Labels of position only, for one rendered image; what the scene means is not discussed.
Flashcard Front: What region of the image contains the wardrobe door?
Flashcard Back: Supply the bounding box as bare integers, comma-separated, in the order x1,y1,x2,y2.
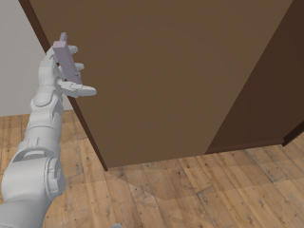
29,0,294,168
208,0,304,148

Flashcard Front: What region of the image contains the robot left hand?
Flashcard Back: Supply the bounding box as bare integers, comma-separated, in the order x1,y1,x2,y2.
38,45,97,98

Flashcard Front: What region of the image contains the robot left upper arm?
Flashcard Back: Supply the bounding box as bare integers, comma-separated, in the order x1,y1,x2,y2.
0,157,66,228

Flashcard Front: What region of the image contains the robot left forearm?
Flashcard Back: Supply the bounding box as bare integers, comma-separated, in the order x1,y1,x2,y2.
1,85,64,201

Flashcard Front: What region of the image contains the handle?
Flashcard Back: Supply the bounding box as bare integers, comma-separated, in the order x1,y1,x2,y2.
52,32,83,85

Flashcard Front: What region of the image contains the robot left shin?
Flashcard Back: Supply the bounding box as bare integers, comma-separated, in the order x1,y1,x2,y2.
112,223,122,227

